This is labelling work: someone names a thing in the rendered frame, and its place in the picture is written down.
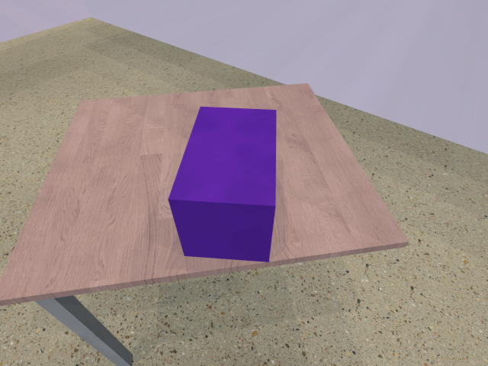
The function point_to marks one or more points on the carton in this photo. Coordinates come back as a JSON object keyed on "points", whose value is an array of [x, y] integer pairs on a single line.
{"points": [[224, 195]]}

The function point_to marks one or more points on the table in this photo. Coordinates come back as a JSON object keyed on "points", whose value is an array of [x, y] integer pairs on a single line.
{"points": [[102, 220]]}

